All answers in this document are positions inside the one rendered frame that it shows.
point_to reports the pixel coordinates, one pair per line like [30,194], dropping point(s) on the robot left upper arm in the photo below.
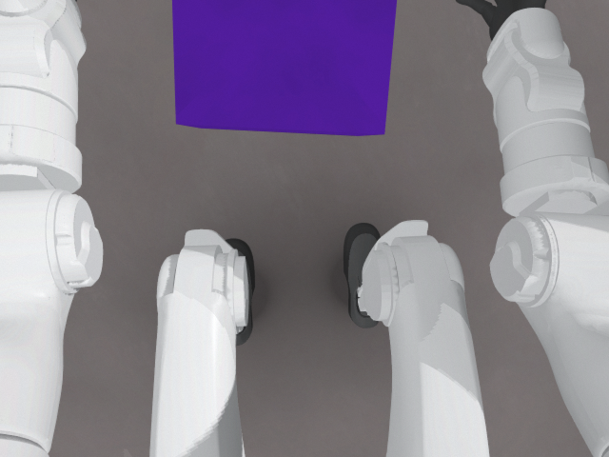
[49,249]

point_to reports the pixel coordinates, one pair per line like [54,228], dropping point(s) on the carton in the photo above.
[300,66]

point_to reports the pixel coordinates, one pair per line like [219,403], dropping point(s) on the right robot forearm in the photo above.
[544,134]

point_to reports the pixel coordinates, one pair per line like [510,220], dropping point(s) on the right robot shin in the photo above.
[403,229]

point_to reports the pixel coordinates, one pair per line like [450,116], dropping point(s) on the left robot shin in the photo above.
[196,237]

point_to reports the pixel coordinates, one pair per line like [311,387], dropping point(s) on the left robot forearm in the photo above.
[41,44]

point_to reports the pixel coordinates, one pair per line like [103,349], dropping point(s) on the robot right hand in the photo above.
[495,16]

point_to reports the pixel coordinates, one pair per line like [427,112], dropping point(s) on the robot right upper arm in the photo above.
[555,266]

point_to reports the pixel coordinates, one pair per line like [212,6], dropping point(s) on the robot shin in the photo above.
[403,229]
[196,237]

